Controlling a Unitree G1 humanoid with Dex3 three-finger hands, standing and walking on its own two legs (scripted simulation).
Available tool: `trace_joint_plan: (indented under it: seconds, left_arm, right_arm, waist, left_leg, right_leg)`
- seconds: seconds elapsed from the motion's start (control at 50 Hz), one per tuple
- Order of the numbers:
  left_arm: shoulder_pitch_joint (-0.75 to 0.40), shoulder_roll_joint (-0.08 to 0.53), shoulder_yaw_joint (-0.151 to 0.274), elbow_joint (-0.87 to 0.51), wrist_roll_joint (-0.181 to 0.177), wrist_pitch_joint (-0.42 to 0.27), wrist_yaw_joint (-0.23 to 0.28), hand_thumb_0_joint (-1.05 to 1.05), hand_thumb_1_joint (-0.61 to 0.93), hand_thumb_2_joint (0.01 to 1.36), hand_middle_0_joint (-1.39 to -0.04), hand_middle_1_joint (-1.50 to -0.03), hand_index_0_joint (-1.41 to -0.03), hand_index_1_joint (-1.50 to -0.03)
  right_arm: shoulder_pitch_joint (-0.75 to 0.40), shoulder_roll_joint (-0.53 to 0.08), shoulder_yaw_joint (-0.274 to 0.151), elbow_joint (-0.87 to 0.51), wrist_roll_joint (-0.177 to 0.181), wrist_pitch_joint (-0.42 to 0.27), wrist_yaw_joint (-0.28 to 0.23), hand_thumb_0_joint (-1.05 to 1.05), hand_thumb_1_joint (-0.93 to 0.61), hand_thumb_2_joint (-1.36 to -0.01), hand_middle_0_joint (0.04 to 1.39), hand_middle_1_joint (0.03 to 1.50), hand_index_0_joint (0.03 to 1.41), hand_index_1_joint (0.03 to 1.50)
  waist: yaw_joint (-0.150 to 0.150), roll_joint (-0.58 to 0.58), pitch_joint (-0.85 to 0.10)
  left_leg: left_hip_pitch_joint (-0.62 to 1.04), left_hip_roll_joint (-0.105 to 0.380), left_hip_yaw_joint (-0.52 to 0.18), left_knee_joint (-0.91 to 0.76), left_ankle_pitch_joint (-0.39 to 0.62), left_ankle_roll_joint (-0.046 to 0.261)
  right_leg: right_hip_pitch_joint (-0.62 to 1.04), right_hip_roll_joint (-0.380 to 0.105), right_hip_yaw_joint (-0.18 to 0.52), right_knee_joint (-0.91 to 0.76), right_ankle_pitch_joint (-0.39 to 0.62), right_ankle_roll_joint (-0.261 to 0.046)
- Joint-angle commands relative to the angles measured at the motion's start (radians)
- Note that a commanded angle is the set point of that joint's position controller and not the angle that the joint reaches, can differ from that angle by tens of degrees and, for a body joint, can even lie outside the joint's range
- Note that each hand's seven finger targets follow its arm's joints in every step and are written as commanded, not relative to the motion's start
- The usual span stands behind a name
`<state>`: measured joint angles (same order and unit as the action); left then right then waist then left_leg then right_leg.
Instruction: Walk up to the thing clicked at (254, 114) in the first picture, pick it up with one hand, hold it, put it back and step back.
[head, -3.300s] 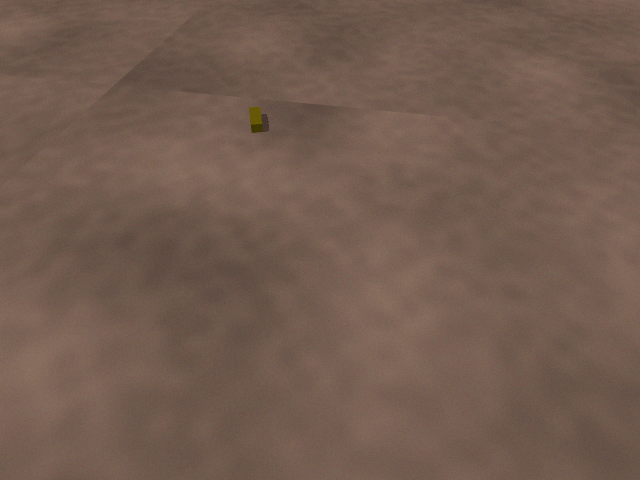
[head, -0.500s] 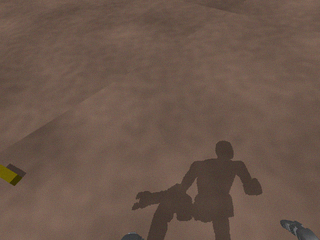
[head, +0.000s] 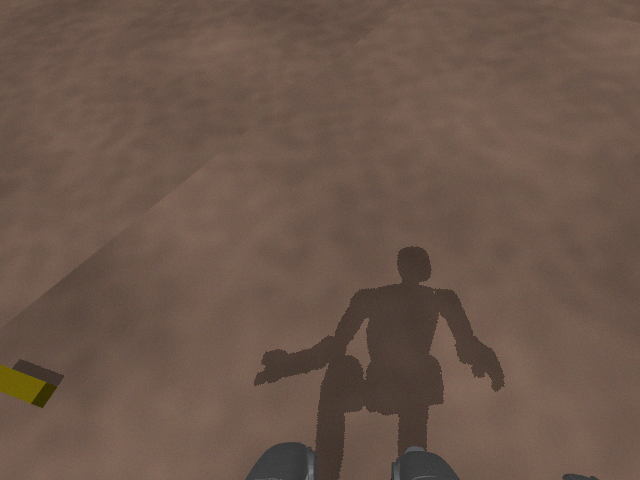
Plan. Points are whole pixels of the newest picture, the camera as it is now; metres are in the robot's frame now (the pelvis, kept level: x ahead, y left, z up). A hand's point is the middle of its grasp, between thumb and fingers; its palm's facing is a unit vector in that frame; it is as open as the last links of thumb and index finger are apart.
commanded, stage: walk up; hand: left
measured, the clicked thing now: (21, 385) +0.51 +1.03 -0.71
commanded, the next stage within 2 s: none
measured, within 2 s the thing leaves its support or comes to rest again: neither
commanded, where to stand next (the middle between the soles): +0.02 +0.77 m, yaw -21 degrees
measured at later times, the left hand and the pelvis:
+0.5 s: hand out of the picture +0.11 +0.52 -0.12, palm faces -0.17 -0.81 -0.57, open 7.3 cm; pelvis +0.01 +0.22 -0.01, yaw -7 degrees
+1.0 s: hand out of the picture +0.12 +0.79 -0.12, palm faces -0.19 -0.77 -0.60, open 7.4 cm; pelvis -0.02 +0.48 -0.01, yaw -11 degrees
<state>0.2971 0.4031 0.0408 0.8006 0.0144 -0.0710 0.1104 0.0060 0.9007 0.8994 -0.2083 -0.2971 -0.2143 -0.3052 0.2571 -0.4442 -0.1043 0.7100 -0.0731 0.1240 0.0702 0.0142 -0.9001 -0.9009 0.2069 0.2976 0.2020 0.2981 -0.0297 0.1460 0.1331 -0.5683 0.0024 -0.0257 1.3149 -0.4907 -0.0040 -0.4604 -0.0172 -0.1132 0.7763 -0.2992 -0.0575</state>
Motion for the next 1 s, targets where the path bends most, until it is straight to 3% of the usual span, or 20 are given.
trace_joint_plan:
  seconds: [0.0, 0.14, 0.18, 0.2, 0.22, 0.24, 0.3, 0.36, 0.42, 0.44, 0.48, 0.5, 0.6, 0.72, 0.78, 0.8, 0.82, 0.84, 0.88, 0.98]
  left_arm:
    - [0.027, 0.365, 0.125, -0.075, 0.023, -0.02, 0.021, 0.0, 0.9, 0.9, -0.2, -0.3, -0.2, -0.3]
    - [0.059, 0.436, 0.151, -0.066, 0.036, -0.022, 0.003, 0.0, 0.9, 0.9, -0.2, -0.3, -0.2, -0.3]
    - [0.021, 0.388, 0.127, -0.072, 0.031, -0.011, 0.003, 0.0, 0.9, 0.9, -0.2, -0.3, -0.2, -0.3]
    - [0.019, 0.31, 0.102, -0.071, 0.024, -0.005, 0.009, 0.0, 0.9, 0.9, -0.2, -0.3, -0.2, -0.3]
    - [-0.033, 0.247, 0.082, -0.096, 0.006, -0.006, 0.028, 0.0, 0.9, 0.9, -0.2, -0.3, -0.2, -0.3]
    - [-0.066, 0.275, 0.075, -0.081, 0.008, -0.014, 0.046, 0.0, 0.9, 0.9, -0.2, -0.3, -0.2, -0.3]
    - [0.083, 0.296, 0.087, 0.017, -0.029, -0.019, 0.025, 0.0, 0.9, 0.9, -0.2, -0.3, -0.2, -0.3]
    - [0.136, 0.258, 0.079, 0.022, -0.037, -0.019, 0.005, 0.0, 0.9, 0.9, -0.2, -0.3, -0.2, -0.3]
    - [0.344, 0.293, 0.103, 0.055, -0.015, -0.025, 0.025, 0.0, 0.9, 0.9, -0.2, -0.3, -0.2, -0.3]
    - [0.355, 0.38, 0.131, 0.019, 0.009, -0.027, 0.033, 0.0, 0.9, 0.9, -0.2, -0.3, -0.2, -0.3]
    - [0.215, 0.42, 0.13, -0.055, 0.002, -0.018, 0.045, 0.0, 0.9, 0.9, -0.2, -0.3, -0.2, -0.3]
    - [0.173, 0.421, 0.129, -0.071, 0.001, -0.022, 0.044, 0.0, 0.9, 0.9, -0.2, -0.3, -0.2, -0.3]
    - [0.047, 0.379, 0.123, -0.094, 0.022, -0.019, 0.017, 0.0, 0.9, 0.9, -0.2, -0.3, -0.2, -0.3]
    - [0.077, 0.437, 0.15, -0.074, 0.039, -0.011, 0.006, 0.0, 0.9, 0.9, -0.2, -0.3, -0.2, -0.3]
    - [0.016, 0.379, 0.124, -0.072, 0.028, 0.007, 0.008, 0.0, 0.9, 0.9, -0.2, -0.3, -0.2, -0.3]
    - [0.012, 0.28, 0.095, -0.065, 0.019, 0.015, 0.015, 0.0, 0.9, 0.9, -0.2, -0.3, -0.2, -0.3]
    - [-0.06, 0.249, 0.081, -0.093, 0.002, 0.011, 0.038, 0.0, 0.9, 0.9, -0.2, -0.3, -0.2, -0.3]
    - [-0.095, 0.284, 0.076, -0.073, 0.006, 0.005, 0.051, 0.0, 0.9, 0.9, -0.2, -0.3, -0.2, -0.3]
    - [-0.01, 0.3, 0.093, 0.006, -0.024, 0.005, 0.034, 0.0, 0.9, 0.9, -0.2, -0.3, -0.2, -0.3]
    - [0.096, 0.258, 0.081, 0.027, -0.034, 0.011, 0.006, 0.0, 0.9, 0.9, -0.2, -0.3, -0.2, -0.3]
  right_arm:
    - [0.015, -0.217, -0.077, -0.1, -0.005, -0.036, 0.017, 0.0, -0.9, -0.9, 0.2, 0.3, 0.2, 0.3]
    - [-0.009, -0.206, -0.085, -0.104, 0.006, -0.043, 0.036, 0.0, -0.9, -0.9, 0.2, 0.3, 0.2, 0.3]
    - [0.125, -0.213, -0.1, -0.065, -0.005, -0.058, 0.026, 0.0, -0.9, -0.9, 0.2, 0.3, 0.2, 0.3]
    - [0.2, -0.262, -0.113, -0.057, -0.023, -0.068, 0.017, 0.0, -0.9, -0.9, 0.2, 0.3, 0.2, 0.3]
    - [0.109, -0.391, -0.126, -0.096, -0.016, -0.076, 0.003, 0.0, -0.9, -0.9, 0.2, 0.3, 0.2, 0.3]
    - [0.023, -0.401, -0.127, -0.101, 0.0, -0.079, -0.008, 0.0, -0.9, -0.9, 0.2, 0.3, 0.2, 0.3]
    - [-0.054, -0.262, -0.088, -0.141, -0.009, -0.086, -0.03, 0.0, -0.9, -0.9, 0.2, 0.3, 0.2, 0.3]
    - [-0.075, -0.216, -0.067, -0.168, -0.01, -0.078, -0.03, 0.0, -0.9, -0.9, 0.2, 0.3, 0.2, 0.3]
    - [-0.134, -0.167, -0.04, -0.209, 0.007, -0.055, -0.024, 0.0, -0.9, -0.9, 0.2, 0.3, 0.2, 0.3]
    - [-0.036, -0.115, -0.023, -0.213, 0.017, -0.054, -0.02, 0.0, -0.9, -0.9, 0.2, 0.3, 0.2, 0.3]
    - [0.009, -0.204, -0.056, -0.19, 0.008, -0.028, -0.041, 0.0, -0.9, -0.9, 0.2, 0.3, 0.2, 0.3]
    - [-0.037, -0.228, -0.067, -0.194, -0.002, -0.025, -0.041, 0.0, -0.9, -0.9, 0.2, 0.3, 0.2, 0.3]
    - [0.036, -0.216, -0.085, -0.133, -0.002, -0.023, 0.004, 0.0, -0.9, -0.9, 0.2, 0.3, 0.2, 0.3]
    - [-0.026, -0.206, -0.082, -0.135, 0.006, -0.026, 0.016, 0.0, -0.9, -0.9, 0.2, 0.3, 0.2, 0.3]
    - [0.178, -0.224, -0.104, -0.058, -0.002, -0.042, 0.011, 0.0, -0.9, -0.9, 0.2, 0.3, 0.2, 0.3]
    - [0.248, -0.275, -0.116, -0.054, -0.021, -0.052, 0.0, 0.0, -0.9, -0.9, 0.2, 0.3, 0.2, 0.3]
    - [0.126, -0.401, -0.126, -0.089, -0.006, -0.061, -0.013, 0.0, -0.9, -0.9, 0.2, 0.3, 0.2, 0.3]
    - [0.017, -0.407, -0.123, -0.104, 0.004, -0.063, -0.024, 0.0, -0.9, -0.9, 0.2, 0.3, 0.2, 0.3]
    - [-0.033, -0.281, -0.089, -0.129, -0.003, -0.07, -0.039, 0.0, -0.9, -0.9, 0.2, 0.3, 0.2, 0.3]
    - [-0.039, -0.206, -0.063, -0.156, -0.005, -0.068, -0.039, 0.0, -0.9, -0.9, 0.2, 0.3, 0.2, 0.3]
  waist:
    - [-0.024, -0.226, -0.122]
    - [0.016, -0.308, -0.151]
    - [-0.069, -0.205, -0.2]
    - [-0.128, 0.0, -0.176]
    - [-0.123, 0.26, -0.106]
    - [-0.093, 0.217, -0.084]
    - [-0.032, 0.074, -0.115]
    - [-0.014, 0.123, -0.158]
    - [0.123, -0.067, -0.207]
    - [0.112, -0.241, -0.248]
    - [0.047, -0.089, -0.272]
    - [0.053, -0.082, -0.198]
    - [-0.012, -0.249, -0.111]
    - [0.042, -0.356, -0.123]
    - [-0.068, -0.215, -0.198]
    - [-0.126, 0.042, -0.146]
    - [-0.113, 0.264, -0.079]
    - [-0.082, 0.194, -0.025]
    - [-0.041, -0.004, -0.022]
    - [-0.018, 0.105, -0.113]
  left_leg:
    - [-0.035, 0.1, -0.104, 0.0, 0.083, 0.005]
    - [0.122, 0.068, 0.049, -0.371, -0.007, 0.024]
    - [0.31, 0.015, 0.069, -0.592, 0.033, 0.041]
    - [0.363, 0.089, -0.107, -0.804, -0.071, 0.074]
    - [0.311, 0.303, -0.478, -0.92, 0.108, 0.173]
    - [0.23, 0.366, -0.603, -0.952, 0.14, 0.282]
    - [0.306, 0.263, -0.282, -0.714, 0.588, 0.278]
    - [0.299, 0.209, -0.157, -0.643, 0.794, 0.269]
    - [0.048, 0.089, -0.011, -0.339, 0.638, 0.134]
    - [-0.202, 0.028, -0.016, -0.176, 0.13, 0.051]
    - [-0.224, 0.047, -0.129, 0.066, -0.126, 0.029]
    - [-0.208, 0.09, -0.163, 0.122, -0.082, 0.02]
    - [-0.052, 0.08, -0.074, 0.062, 0.089, 0.006]
    - [0.04, 0.079, 0.024, -0.272, -0.053, 0.026]
    - [0.344, 0.025, 0.04, -0.571, 0.0, 0.057]
    - [0.345, 0.118, -0.171, -0.817, -0.138, 0.093]
    - [0.22, 0.308, -0.522, -0.941, 0.029, 0.181]
    - [0.101, 0.367, -0.623, -0.988, 0.03, 0.26]
    - [0.152, 0.257, -0.378, -0.817, 0.248, 0.206]
    - [0.266, 0.203, -0.19, -0.717, 0.614, 0.205]
  right_leg:
    - [0.011, -0.259, 0.342, -0.338, -0.137, -0.161]
    - [-0.07, -0.235, 0.321, -0.239, -0.132, -0.159]
    - [-0.156, -0.157, 0.224, -0.016, -0.057, -0.086]
    - [-0.28, -0.023, 0.118, 0.275, -0.096, -0.027]
    - [-0.482, 0.14, 0.085, 0.428, -0.379, 0.014]
    - [-0.429, 0.06, 0.176, 0.512, -0.351, -0.016]
    - [-0.341, 0.018, 0.111, 0.494, -0.218, 0.012]
    - [-0.123, -0.003, 0.015, 0.239, -0.165, 0.018]
    - [0.349, -0.029, 0.118, -0.246, 0.136, -0.006]
    - [0.555, -0.246, 0.498, -0.25, 0.246, -0.074]
    - [0.398, -0.515, 0.81, -0.368, 0.117, -0.235]
    - [0.264, -0.497, 0.786, -0.383, 0.013, -0.267]
    - [-0.027, -0.249, 0.385, -0.314, -0.198, -0.162]
    - [-0.056, -0.235, 0.389, -0.263, -0.213, -0.158]
    - [-0.22, -0.139, 0.253, -0.01, -0.158, -0.064]
    - [-0.354, 0.031, 0.121, 0.312, -0.224, -0.016]
    - [-0.474, 0.136, 0.143, 0.443, -0.364, 0.016]
    - [-0.414, 0.065, 0.195, 0.541, -0.333, -0.006]
    - [-0.366, 0.05, 0.204, 0.55, -0.221, 0.014]
    - [-0.131, 0.016, 0.058, 0.314, -0.199, 0.02]
